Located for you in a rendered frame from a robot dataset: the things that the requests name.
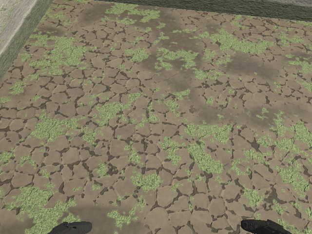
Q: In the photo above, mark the robot right hand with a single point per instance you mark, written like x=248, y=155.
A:
x=257, y=226

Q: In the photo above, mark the robot left hand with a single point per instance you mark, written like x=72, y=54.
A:
x=76, y=227

